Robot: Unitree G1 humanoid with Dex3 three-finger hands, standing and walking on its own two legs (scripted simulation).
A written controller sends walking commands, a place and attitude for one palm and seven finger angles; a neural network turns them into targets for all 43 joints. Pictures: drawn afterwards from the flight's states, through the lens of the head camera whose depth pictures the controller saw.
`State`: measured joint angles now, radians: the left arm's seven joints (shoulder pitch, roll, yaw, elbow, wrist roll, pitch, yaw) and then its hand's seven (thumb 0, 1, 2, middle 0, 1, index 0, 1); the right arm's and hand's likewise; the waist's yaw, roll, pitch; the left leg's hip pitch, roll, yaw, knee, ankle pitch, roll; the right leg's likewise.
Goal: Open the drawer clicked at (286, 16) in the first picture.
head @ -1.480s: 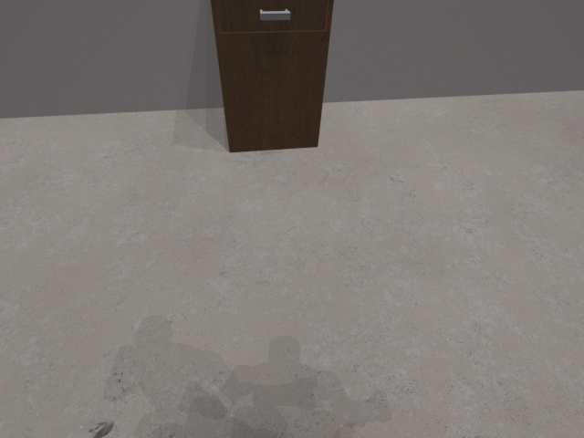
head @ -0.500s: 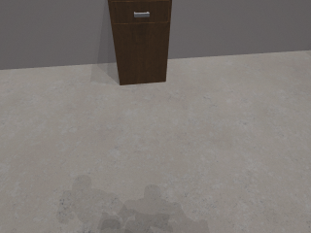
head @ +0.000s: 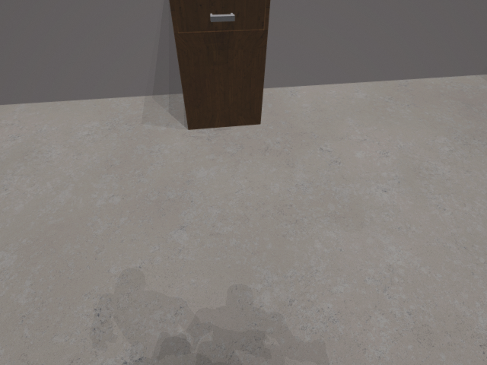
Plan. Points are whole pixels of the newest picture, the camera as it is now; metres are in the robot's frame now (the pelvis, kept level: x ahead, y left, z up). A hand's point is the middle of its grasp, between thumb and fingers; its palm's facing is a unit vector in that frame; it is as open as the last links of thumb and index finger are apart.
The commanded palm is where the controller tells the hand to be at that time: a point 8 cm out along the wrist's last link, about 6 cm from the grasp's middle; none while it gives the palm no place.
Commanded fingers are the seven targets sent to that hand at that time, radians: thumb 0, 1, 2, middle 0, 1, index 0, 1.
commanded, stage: look at it before walking up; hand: left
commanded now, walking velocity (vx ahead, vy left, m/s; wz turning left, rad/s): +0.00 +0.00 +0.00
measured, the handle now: (222, 16) +1.66 +0.20 -0.06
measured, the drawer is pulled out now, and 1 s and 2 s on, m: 0.00 0.00 0.00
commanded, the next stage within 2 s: walk to a spot facing it in 0.06 s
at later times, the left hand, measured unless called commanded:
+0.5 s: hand out of the picture +0.05 +0.19 -0.19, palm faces -0.08 -0.98 -0.19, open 7.4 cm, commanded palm none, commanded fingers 0.00 0.90 0.90 -0.20 -0.30 -0.20 -0.30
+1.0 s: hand (165, 350) +0.19 +0.17 -0.21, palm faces -0.07 -0.99 -0.13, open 7.4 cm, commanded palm none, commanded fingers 0.00 0.90 0.90 -0.20 -0.30 -0.20 -0.30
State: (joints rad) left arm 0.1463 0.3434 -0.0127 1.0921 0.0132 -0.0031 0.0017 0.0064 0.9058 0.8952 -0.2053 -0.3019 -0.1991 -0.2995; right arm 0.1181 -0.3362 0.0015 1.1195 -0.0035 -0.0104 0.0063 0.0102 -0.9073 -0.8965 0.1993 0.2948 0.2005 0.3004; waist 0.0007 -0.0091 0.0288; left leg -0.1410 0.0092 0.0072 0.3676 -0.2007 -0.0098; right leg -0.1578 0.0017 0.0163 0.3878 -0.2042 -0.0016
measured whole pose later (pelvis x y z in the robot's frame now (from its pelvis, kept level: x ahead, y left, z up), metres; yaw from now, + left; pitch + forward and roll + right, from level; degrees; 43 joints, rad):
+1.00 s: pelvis +0.27 +0.01 -0.04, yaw -10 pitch -1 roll -1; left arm 0.48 0.12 0.04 1.17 0.02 -0.05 0.01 0.01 0.91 0.90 -0.21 -0.30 -0.20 -0.30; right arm 0.09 -0.17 -0.05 0.99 -0.02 -0.08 0.02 0.01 -0.92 -0.90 0.19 0.29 0.20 0.30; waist 0.02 -0.02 0.06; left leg -0.47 0.09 0.15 0.66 -0.16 0.06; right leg -0.04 -0.01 -0.01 0.77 -0.53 -0.02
